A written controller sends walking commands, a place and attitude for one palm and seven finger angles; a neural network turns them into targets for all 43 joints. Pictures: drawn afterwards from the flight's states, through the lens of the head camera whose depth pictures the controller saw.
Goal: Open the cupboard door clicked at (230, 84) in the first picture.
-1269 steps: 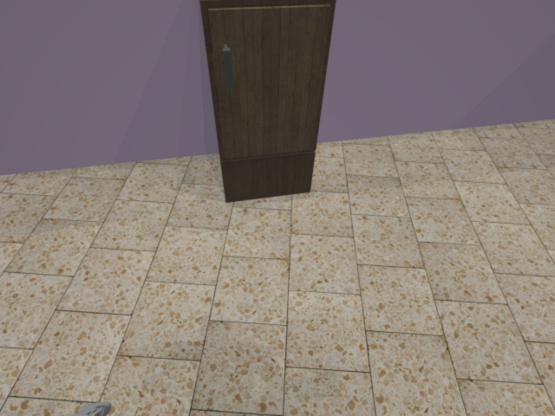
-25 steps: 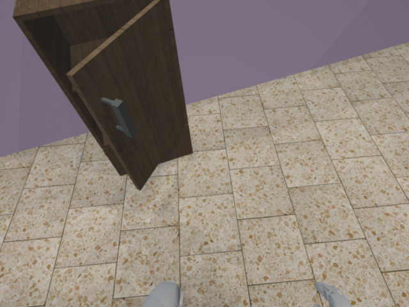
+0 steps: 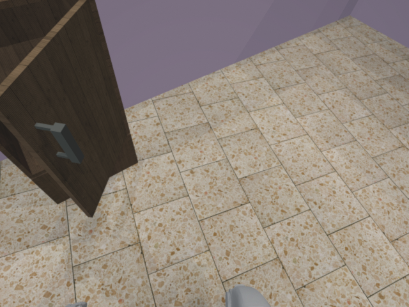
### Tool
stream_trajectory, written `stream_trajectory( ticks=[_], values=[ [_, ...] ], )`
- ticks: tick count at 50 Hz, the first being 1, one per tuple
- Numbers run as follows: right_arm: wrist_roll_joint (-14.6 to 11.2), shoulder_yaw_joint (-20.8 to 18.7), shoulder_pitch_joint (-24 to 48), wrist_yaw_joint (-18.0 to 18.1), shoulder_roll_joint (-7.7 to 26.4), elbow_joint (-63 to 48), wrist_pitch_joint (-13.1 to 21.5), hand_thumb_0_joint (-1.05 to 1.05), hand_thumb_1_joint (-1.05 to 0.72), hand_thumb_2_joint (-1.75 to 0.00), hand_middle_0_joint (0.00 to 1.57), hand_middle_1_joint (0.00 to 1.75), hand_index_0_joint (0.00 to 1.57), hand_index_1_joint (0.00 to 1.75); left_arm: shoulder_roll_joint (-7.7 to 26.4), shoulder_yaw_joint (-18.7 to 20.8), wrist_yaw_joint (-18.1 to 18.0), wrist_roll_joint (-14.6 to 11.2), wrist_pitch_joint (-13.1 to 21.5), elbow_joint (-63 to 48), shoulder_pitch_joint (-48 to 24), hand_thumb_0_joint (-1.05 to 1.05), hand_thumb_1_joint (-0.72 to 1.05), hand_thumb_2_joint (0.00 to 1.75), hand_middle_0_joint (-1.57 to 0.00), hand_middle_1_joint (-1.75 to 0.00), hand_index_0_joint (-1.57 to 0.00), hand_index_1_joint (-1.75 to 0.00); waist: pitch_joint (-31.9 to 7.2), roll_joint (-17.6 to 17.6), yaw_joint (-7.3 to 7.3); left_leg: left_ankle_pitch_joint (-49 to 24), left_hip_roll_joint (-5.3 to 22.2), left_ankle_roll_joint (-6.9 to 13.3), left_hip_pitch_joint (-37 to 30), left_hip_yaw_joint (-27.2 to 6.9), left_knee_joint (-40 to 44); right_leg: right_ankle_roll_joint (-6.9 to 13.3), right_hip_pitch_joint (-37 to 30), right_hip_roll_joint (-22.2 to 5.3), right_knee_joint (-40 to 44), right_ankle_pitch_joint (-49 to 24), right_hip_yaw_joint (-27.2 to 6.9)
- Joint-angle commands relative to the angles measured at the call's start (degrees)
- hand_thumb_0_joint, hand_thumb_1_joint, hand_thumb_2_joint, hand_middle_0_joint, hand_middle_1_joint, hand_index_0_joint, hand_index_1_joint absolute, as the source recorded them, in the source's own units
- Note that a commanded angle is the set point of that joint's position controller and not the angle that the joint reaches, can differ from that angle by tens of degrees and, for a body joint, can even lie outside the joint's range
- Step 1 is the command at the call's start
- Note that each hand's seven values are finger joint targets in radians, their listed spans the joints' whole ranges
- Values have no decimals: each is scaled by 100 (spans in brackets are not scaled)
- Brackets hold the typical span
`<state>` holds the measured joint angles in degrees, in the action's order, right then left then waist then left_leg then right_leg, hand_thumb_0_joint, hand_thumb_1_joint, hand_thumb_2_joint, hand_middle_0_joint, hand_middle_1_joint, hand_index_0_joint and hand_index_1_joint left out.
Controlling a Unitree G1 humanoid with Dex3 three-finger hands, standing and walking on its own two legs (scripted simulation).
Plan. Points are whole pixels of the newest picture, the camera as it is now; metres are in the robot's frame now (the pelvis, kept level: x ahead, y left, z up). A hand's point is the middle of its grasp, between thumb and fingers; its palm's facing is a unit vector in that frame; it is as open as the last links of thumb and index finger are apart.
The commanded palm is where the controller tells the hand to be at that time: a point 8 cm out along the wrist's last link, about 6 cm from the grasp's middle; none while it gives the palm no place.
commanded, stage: walk to a spot facing it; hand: left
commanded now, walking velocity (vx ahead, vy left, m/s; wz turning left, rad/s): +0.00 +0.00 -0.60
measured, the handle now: (60, 143) +0.44 +0.39 -0.05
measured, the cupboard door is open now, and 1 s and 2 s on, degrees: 45 45 45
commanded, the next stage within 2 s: turn to face it in 1.82 s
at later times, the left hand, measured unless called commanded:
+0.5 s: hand (155, 274) +0.19 +0.12 -0.16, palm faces -0.31 -0.93 -0.20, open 7.4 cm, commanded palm none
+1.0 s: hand (231, 175) +0.47 -0.05 -0.16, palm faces -0.66 -0.73 -0.19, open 7.4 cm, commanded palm none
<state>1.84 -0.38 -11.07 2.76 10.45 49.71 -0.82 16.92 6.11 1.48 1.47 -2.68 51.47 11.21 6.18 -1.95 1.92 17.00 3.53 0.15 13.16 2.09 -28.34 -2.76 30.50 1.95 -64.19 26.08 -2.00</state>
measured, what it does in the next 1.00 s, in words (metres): walks ahead, turning right: right foot, then left foot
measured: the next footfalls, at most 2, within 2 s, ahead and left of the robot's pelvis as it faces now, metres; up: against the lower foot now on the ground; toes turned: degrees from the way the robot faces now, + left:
right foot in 0.22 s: +0.04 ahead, -0.15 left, +0.00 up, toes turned -14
left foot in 0.62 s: +0.24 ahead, +0.06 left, +0.00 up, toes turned -20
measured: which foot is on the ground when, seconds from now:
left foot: down 0.00-0.22, up 0.24-0.60, down 0.62-1.00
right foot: up 0.00-0.20, down 0.22-0.62, up 0.64-1.00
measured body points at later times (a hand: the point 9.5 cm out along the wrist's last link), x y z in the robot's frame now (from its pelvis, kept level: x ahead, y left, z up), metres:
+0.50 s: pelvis +0.07 -0.04 +0.00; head +0.11 -0.05 +0.45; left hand +0.20 +0.17 -0.15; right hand +0.05 -0.31 -0.14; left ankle +0.14 +0.10 -0.69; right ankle +0.01 -0.14 -0.74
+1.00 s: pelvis +0.24 -0.11 -0.01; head +0.28 -0.15 +0.43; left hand +0.50 -0.01 -0.15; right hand +0.03 -0.24 -0.15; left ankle +0.20 +0.07 -0.74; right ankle +0.26 -0.26 -0.71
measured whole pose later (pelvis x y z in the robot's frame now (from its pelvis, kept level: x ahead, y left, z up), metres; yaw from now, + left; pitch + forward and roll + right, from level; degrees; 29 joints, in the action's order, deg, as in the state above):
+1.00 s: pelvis +0.24 -0.11 -0.01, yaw -37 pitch +2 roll +0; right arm 2.4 -0.9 -26.9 1.1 10.5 58.3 2.7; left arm 13.4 3.7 4.1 1.7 -1.0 52.4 3.5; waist 5.2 -0.1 -3.7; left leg 23.4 6.9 -4.3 -0.8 16.2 -22.5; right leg 2.1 32.6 -3.4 -43.4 12.9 6.3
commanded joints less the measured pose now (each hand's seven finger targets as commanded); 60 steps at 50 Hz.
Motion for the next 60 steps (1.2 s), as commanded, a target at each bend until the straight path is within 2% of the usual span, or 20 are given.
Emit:
stream_trajectory(
  ticks=[1, 9, 10, 11, 12, 14, 18, 28, 29, 31, 32, 36, 39, 47, 49, 51, 52, 53, 56, 60],
  values=[
    [1, -320, -593, 47, 1148, -246, 128, 0, -90, -90, 20, 30, 20, 30, 29, -64, 75, -22, 54, -494, -213, 0, 90, 90, -20, -30, -20, -30, -799, 1201, -284, -3908, 1261, 602, -1096, -214, 500, -73, 183, -289, 559, -236, 429],
    [-22, -434, -742, -63, 1390, -99, 88, 0, -90, -90, 20, 30, 20, 30, 159, -97, 84, -44, 124, -459, -223, 0, 90, 90, -20, -30, -20, -30, -785, 1208, -145, -3395, 1362, 267, -475, 282, -364, 309, -1773, -134, 3277, -1159, 821],
    [-85, -430, -662, -106, 1307, -157, 90, 0, -90, -90, 20, 30, 20, 30, 440, -36, 44, -26, 176, -298, 372, 0, 90, 90, -20, -30, -20, -30, -1139, 582, 159, -2517, 1198, 3, 227, 544, -1206, 508, -3011, -465, 3873, -1930, 381],
    [-153, -310, -477, -174, 802, -421, 89, 0, -90, -90, 20, 30, 20, 30, 1222, 136, -59, 43, 254, -139, 999, 0, 90, 90, -20, -30, -20, -30, -1488, -1423, 445, 868, 290, -369, 1890, 1141, -2805, 1183, -4205, -2121, 4376, -3049, -1996],
    [-118, -306, -60, -128, 945, -543, 25, 0, -90, -90, 20, 30, 20, 30, 1459, 170, -151, -75, 222, -47, 1232, 0, 90, 90, -20, -30, -20, -30, -1352, -1475, 636, 2427, 84, -399, 2460, 282, -3694, 1712, -3843, -2643, 4539, -3156, -2756],
    [-101, -360, 127, -186, 931, -497, 21, 0, -90, -90, 20, 30, 20, 30, 1009, 110, -224, -61, 210, -278, 552, 0, 90, 90, -20, -30, -20, -30, -588, -1113, 337, 1476, 377, -337, 2846, -212, -3930, 1639, -2991, -2053, 4917, -973, -2366],
    [-43, -390, -66, -296, 799, -248, 23, 0, -90, -90, 20, 30, 20, 30, 700, 18, -185, -35, 354, -376, 100, 0, 90, 90, -20, -30, -20, -30, -575, -564, -97, 455, 290, -482, 2006, -4, -3305, 1404, -2174, -1440, 4910, -1190, -1456],
    [-91, -426, -234, -283, 750, -302, 371, 0, -90, -90, 20, 30, 20, 30, 665, 91, -55, -17, 448, -263, 95, 0, 90, 90, -20, -30, -20, -30, -446, -590, -359, -92, -242, -393, 2, 127, -275, 1246, -1198, -1007, 4422, -423, -1717],
    [-85, -461, -761, -209, 946, -97, 426, 0, -90, -90, 20, 30, 20, 30, 452, 50, -38, -34, 448, -308, 3, 0, 90, 90, -20, -30, -20, -30, -678, -117, -587, -124, -111, -331, -1122, 59, 263, 1008, -575, -657, 3842, -486, -1448],
    [62, -640, -2203, -106, 1891, 163, 485, 0, -90, -90, 20, 30, 20, 30, -114, -109, 40, -93, 497, -533, -84, 0, 90, 90, -20, -30, -20, -30, -1339, 2387, -1126, 1629, 2550, 616, -2454, -3313, 1522, 426, 1156, 309, 391, 927, 82],
    [67, -588, -1984, -89, 1807, 102, 421, 0, -90, -90, 20, 30, 20, 30, 39, -59, 68, -30, 501, -612, -401, 0, 90, 90, -20, -30, -20, -30, -828, 1409, -1030, 1967, 2798, 903, -1758, -3466, 1830, 450, 1364, -215, -318, 624, -259],
    [25, -284, -921, -105, 923, -99, 527, 0, -90, -90, 20, 30, 20, 30, -108, -29, 245, 69, 421, -293, -138, 0, 90, 90, -20, -30, -20, -30, -126, 1278, -326, -192, 1681, 373, -651, -964, 1644, 284, 1188, -744, -741, -917, 81],
    [-11, -247, -1409, -81, 860, 174, 594, 0, -90, -90, 20, 30, 20, 30, -313, -152, 268, 29, 342, -273, -258, 0, 90, 90, -20, -30, -20, -30, -507, 1122, -363, -2296, 1454, 350, -1291, 29, 1327, 237, 1223, -665, -311, -1189, 352],
    [58, -249, -1810, -133, 874, 541, 501, 0, -90, -90, 20, 30, 20, 30, -393, -259, 270, 8, 310, -452, -1253, 0, 90, 90, -20, -30, -20, -30, -95, 1102, -524, -2560, 1558, 421, -1130, 833, 1335, 449, 256, -519, 2135, -1435, 960],
    [48, -261, -1764, -136, 1015, 605, 475, 0, -90, -90, 20, 30, 20, 30, -232, -228, 235, -7, 330, -354, -983, 0, 90, 90, -20, -30, -20, -30, -219, 904, -319, -3572, 1681, 399, -1017, 923, 831, 620, -591, -327, 2410, -1160, 1088],
    [-3, -276, -1423, -156, 1097, 574, 453, 0, -90, -90, 20, 30, 20, 30, 53, -110, 159, 10, 421, 61, 455, 0, 90, 90, -20, -30, -20, -30, -877, 672, 428, -4239, 1364, 148, -515, 1219, -936, 868, -2584, -60, 3029, -1292, 1104],
    [-109, -228, -1320, -228, 905, 480, 479, 0, -90, -90, 20, 30, 20, 30, 631, 57, 81, 46, 488, 361, 1405, 0, 90, 90, -20, -30, -20, -30, -1524, -315, 848, -2742, 911, -65, 889, 1454, -2582, 1172, -4341, -907, 3318, -954, 46],
    [-208, -189, -1363, -213, 559, 249, 485, 0, -90, -90, 20, 30, 20, 30, 1227, 206, -23, -26, 507, 464, 1943, 0, 90, 90, -20, -30, -20, -30, -2227, -1660, 885, 1733, -83, -366, 2416, 1064, -4672, 1819, -5297, -2657, 4297, -1416, -3038],
    [-148, -317, -523, -197, 646, 268, 454, 0, -90, -90, 20, 30, 20, 30, 664, 21, -174, -142, 482, 233, 731, 0, 90, 90, -20, -30, -20, -30, -861, -165, 311, 644, 595, -247, 2699, -135, -5027, 1700, -3282, -2337, 4713, -2157, -2099],
    [-31, -269, -1107, -247, 264, 626, 219, 0, -90, -90, 20, 30, 20, 30, 187, -151, -153, -64, 665, 220, 194, 0, 90, 90, -20, -30, -20, -30, -533, -300, -382, 140, 596, -359, 1668, 39, -3525, 1380, -1809, -1562, 4993, -2984, -507]
  ],
)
